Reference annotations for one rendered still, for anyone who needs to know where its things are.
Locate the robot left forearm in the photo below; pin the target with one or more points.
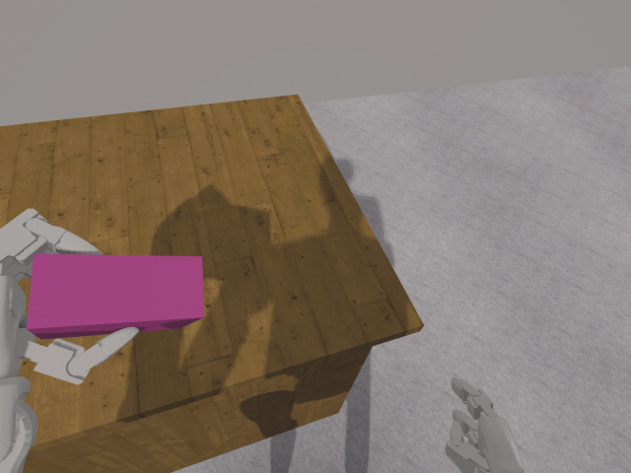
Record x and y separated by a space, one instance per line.
18 424

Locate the table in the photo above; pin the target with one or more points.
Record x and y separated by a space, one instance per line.
297 289

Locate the sponge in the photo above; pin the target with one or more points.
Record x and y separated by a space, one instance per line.
75 295

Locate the robot left hand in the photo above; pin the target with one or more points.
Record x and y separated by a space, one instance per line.
26 235

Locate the robot right hand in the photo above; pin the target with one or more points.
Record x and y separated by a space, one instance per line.
491 447

